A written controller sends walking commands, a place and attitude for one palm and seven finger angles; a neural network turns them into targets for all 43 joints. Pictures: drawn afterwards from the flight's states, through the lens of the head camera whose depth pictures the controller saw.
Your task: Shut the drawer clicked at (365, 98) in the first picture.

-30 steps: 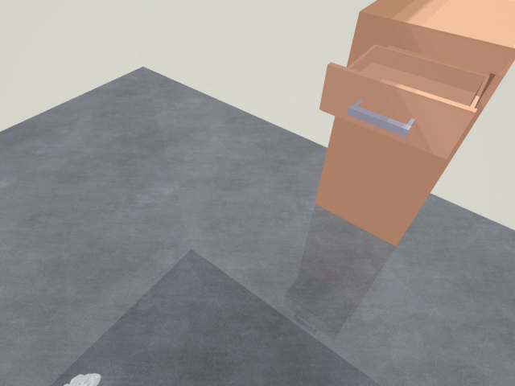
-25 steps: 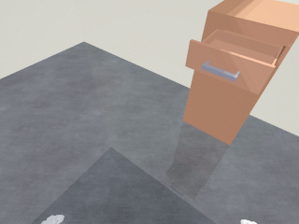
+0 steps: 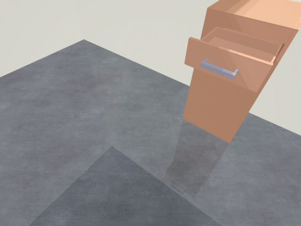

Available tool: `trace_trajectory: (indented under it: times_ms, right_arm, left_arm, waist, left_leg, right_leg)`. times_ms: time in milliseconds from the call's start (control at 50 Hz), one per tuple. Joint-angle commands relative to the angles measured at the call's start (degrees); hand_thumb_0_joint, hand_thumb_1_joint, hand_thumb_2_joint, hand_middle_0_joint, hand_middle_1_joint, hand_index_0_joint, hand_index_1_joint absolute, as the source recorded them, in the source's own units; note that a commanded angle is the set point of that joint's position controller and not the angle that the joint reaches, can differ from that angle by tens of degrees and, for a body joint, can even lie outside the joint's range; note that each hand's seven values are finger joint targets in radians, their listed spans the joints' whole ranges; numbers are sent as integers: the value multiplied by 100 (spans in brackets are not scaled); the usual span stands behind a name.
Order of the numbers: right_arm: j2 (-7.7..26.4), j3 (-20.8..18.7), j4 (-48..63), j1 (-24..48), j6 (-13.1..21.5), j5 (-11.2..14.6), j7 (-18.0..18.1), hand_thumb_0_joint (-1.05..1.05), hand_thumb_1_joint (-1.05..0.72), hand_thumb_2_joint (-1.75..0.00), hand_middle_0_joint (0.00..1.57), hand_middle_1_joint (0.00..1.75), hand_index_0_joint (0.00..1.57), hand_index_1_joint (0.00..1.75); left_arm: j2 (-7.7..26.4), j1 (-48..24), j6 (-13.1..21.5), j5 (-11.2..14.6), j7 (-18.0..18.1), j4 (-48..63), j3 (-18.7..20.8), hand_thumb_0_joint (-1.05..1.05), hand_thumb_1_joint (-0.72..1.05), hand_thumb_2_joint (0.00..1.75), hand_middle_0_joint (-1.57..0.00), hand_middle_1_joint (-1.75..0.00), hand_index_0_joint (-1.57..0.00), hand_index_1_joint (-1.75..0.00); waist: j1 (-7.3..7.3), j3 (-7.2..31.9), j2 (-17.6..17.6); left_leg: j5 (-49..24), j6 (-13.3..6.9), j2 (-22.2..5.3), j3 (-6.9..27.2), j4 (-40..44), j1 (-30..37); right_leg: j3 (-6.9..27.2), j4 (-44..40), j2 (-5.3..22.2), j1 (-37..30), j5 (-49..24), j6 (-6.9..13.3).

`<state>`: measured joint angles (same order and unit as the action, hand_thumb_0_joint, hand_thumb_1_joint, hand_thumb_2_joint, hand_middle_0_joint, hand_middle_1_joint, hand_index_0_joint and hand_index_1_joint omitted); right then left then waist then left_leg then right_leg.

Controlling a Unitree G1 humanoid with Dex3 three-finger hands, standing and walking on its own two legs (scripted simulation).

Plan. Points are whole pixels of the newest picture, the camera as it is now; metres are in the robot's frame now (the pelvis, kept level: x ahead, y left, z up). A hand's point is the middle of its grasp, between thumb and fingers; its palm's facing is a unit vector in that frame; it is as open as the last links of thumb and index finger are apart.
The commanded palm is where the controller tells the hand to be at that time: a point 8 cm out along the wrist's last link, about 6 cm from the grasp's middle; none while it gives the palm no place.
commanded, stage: stand and wait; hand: left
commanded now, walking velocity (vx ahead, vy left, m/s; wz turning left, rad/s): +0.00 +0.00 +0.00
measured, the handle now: (219, 67) +0.80 -0.27 -0.01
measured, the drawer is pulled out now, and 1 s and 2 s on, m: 0.23 0.23 0.23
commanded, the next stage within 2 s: look at it before walking up in 0.22 s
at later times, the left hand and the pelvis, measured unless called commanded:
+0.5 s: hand out of the picture +0.08 +0.24 -0.15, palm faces -0.03 -0.94 -0.34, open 7.4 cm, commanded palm none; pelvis +0.00 -0.01 +0.00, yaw +0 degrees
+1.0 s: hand out of the picture +0.08 +0.24 -0.15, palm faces -0.03 -0.94 -0.34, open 7.4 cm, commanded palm none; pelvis +0.01 -0.01 +0.00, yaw -1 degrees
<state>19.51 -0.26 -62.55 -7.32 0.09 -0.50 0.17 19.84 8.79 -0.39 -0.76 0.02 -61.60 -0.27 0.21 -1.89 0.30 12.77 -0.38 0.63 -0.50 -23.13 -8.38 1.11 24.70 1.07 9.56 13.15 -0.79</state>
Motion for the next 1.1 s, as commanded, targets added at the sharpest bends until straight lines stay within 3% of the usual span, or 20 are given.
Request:
trace_trajectory:
  times_ms: [0,440,580,700,920,960,1000,1040,1080]
  right_arm:
    - [1163,-221,385,371,196,-4,54,0,-90,-90,20,30,20,30]
    - [1157,-206,251,309,200,-8,45,0,-90,-90,20,30,20,30]
    - [1157,-205,272,305,216,1,52,0,-90,-90,20,30,20,30]
    - [1144,-203,249,346,196,1,55,0,-90,-90,20,30,20,30]
    - [1159,-188,224,349,204,6,63,0,-90,-90,20,30,20,30]
    - [729,-102,139,127,151,-29,61,0,-90,-90,20,30,20,30]
    - [491,-89,143,-160,87,-49,60,0,-90,-90,20,30,20,30]
    - [544,-141,264,-264,55,-67,63,0,-90,-90,20,30,20,30]
    - [664,-234,410,-384,50,-67,66,0,-90,-90,20,30,20,30]
  left_arm:
    - [1150,-337,165,13,63,391,237,0,90,90,-20,-30,-20,-30]
    - [1143,-389,182,0,61,335,236,0,90,90,-20,-30,-20,-30]
    - [1141,-363,199,3,64,331,243,0,90,90,-20,-30,-20,-30]
    - [1147,-369,198,0,62,300,237,0,90,90,-20,-30,-20,-30]
    - [1159,-355,211,10,68,286,241,0,90,90,-20,-30,-20,-30]
    - [727,-104,129,19,69,187,163,0,90,90,-20,-30,-20,-30]
    - [522,105,18,-15,48,210,167,0,90,90,-20,-30,-20,-30]
    - [513,176,-50,-39,-9,361,220,0,90,90,-20,-30,-20,-30]
    - [490,263,-71,-56,-62,534,279,0,90,90,-20,-30,-20,-30]
  waist:
    - [-10,316,-22]
    - [-22,218,10]
    - [-25,428,-45]
    - [-24,279,22]
    - [-22,420,6]
    - [-25,437,34]
    - [-28,264,76]
    - [-37,-112,-18]
    - [-55,-324,-199]
  left_leg:
    - [-500,-162,-686,620,489,-23]
    - [-434,-108,-707,587,593,-12]
    - [-790,-109,-733,573,543,138]
    - [-683,-95,-719,563,567,126]
    - [-939,-82,-748,539,562,238]
    - [-673,3,-749,346,396,336]
    - [155,29,-741,200,253,166]
    - [993,-29,-796,241,300,-80]
    - [1578,-155,-990,415,411,-130]
  right_leg:
    - [542,-488,536,-10,-442,254]
    - [618,-627,534,97,-333,255]
    - [586,-566,540,-58,-769,266]
    - [623,-642,543,18,-689,263]
    - [586,-598,560,-135,-1038,269]
    - [642,-556,504,-22,-820,235]
    - [777,-442,415,207,-1,268]
    - [898,-351,258,637,862,321]
    - [815,-10,53,1041,1260,337]
